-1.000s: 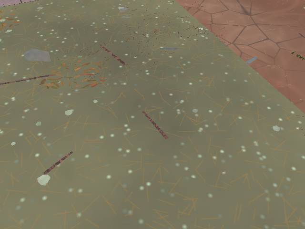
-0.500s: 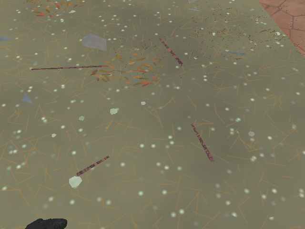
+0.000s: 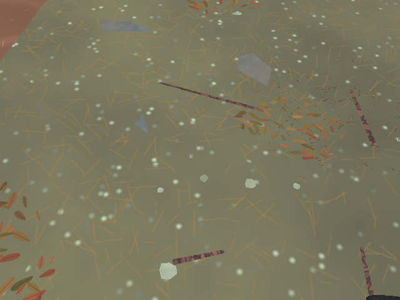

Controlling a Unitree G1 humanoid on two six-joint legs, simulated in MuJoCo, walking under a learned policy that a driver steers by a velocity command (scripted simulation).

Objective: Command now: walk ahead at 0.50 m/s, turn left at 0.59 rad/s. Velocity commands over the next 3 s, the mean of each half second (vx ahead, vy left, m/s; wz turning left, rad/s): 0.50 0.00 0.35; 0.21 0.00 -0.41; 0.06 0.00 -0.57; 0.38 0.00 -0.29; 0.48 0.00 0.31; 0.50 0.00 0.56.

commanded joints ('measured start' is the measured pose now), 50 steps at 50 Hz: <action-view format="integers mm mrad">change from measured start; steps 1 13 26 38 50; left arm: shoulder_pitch -78 -300 7 43 75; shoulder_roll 126 43 106 153 132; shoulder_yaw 16 -15 21 46 52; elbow -132 -166 -102 -71 -122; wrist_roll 14 25 16 -8 1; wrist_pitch -59 -26 -8 74 149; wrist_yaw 5 -19 -30 43 55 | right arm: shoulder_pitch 136 207 63 -88 -85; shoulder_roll -148 -150 -122 -46 -82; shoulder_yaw -47 -37 -6 9 -10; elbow -36 52 15 -10 -1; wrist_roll -8 -4 -13 -26 -47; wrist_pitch -29 -31 -62 -33 8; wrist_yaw -7 -51 -44 -48 -59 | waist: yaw -66 -111 30 6 4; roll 15 77 -34 -105 125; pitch -185 -68 -84 -174 -154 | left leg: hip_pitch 518 248 -281 55 285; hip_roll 278 165 82 -9 295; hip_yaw -525 -275 -131 -101 -264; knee -361 -412 579 -46 -332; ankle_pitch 7 105 -199 137 289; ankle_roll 203 121 -80 -173 116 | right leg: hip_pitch -489 -256 262 53 -300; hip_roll -49 15 -209 -50 45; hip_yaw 104 55 539 302 101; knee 60 -576 -908 -789 53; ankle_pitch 130 633 243 798 2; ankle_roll -25 48 -285 -183 95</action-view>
